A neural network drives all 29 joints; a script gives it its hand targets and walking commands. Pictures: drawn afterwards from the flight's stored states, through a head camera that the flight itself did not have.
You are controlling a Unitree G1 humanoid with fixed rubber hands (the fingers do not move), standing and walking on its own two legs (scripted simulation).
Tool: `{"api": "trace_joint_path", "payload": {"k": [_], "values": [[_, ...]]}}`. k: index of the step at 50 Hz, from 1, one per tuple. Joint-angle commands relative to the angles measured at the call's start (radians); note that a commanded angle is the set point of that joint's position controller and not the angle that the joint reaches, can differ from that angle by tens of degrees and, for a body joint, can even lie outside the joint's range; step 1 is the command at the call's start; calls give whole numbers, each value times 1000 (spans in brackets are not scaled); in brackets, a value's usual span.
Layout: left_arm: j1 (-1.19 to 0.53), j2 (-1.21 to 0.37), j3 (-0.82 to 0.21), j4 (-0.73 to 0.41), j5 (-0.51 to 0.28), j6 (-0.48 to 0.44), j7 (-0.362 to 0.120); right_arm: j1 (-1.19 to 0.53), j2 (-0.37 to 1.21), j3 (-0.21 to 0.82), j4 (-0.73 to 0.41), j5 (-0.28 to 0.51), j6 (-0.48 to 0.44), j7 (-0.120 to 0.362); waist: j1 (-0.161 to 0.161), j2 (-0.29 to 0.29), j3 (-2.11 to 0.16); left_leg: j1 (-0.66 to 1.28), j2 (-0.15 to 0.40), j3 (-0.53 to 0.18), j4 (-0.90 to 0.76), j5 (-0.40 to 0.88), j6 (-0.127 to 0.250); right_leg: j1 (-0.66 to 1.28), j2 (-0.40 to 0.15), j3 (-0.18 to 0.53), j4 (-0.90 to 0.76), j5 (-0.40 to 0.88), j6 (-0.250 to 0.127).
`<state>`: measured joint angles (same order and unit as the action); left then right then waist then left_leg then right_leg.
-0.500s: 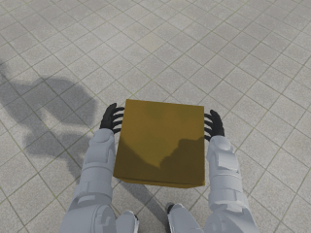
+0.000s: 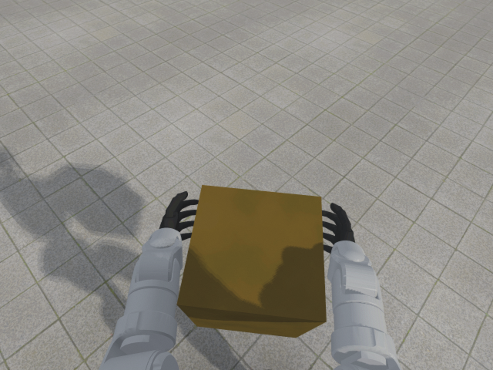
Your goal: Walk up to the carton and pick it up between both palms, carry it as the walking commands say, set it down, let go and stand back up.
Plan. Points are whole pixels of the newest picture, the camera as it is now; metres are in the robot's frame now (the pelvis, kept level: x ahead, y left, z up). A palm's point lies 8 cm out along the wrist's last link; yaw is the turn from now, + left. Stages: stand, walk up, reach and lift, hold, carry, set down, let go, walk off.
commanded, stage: reach and lift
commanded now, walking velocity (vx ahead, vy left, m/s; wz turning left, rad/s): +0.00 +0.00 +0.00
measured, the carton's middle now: (253, 268) +0.30 -0.03 -0.08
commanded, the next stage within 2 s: hold in 1.66 s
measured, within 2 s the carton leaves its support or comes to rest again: neither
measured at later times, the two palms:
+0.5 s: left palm (161, 228) +0.31 +0.12 +0.06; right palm (353, 243) +0.28 -0.18 +0.05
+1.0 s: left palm (147, 234) +0.30 +0.14 +0.06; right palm (339, 237) +0.29 -0.16 +0.05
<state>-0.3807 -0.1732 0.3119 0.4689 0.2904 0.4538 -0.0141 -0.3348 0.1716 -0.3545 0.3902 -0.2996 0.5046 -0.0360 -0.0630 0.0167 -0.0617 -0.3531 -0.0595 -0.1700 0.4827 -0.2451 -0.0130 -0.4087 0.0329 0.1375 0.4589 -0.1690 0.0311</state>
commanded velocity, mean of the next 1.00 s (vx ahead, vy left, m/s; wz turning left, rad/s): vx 0.00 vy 0.00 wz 0.00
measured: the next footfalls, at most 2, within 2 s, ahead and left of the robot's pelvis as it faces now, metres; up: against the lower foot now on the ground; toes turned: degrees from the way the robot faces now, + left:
none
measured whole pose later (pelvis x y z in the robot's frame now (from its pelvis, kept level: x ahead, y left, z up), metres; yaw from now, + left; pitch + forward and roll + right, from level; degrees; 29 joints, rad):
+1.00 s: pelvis +0.00 +0.00 +0.01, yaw +0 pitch -6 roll +0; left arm -0.32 -0.17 0.25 0.28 0.29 0.72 -0.02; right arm -0.29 0.16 -0.25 0.25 -0.30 0.75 -0.03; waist -0.01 0.02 0.01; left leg -0.03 -0.04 -0.15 0.36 -0.22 -0.01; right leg -0.09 0.03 0.13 0.34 -0.14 0.02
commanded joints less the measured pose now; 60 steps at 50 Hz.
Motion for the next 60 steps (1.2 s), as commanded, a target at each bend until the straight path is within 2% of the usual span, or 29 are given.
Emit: {"api": "trace_joint_path", "payload": {"k": [1,14,22,35,60], "values": [[-490,-934,-568,21,-185,4,-239,-524,966,618,9,218,1,275,-3,-21,-391,84,-54,77,-97,204,11,367,67,-88,-24,273,10],[-444,-940,-620,-104,-245,132,-240,-480,968,673,-120,274,130,274,3,-16,-277,193,-41,70,-176,196,10,462,64,-80,-97,261,14],[-460,-925,-612,-137,-264,207,-247,-496,946,679,-164,289,204,282,5,-19,-189,213,-30,75,-201,124,9,474,56,-82,-133,170,8],[-496,-924,-570,-135,-251,233,-253,-563,938,672,-155,292,220,289,45,-24,-151,224,-30,97,-202,76,7,466,55,-83,-147,81,-5],[-353,-912,-631,-250,-277,253,-235,-447,909,717,-245,314,212,276,68,-11,-197,294,-39,86,-200,276,-12,510,69,-75,-143,256,-7]]}}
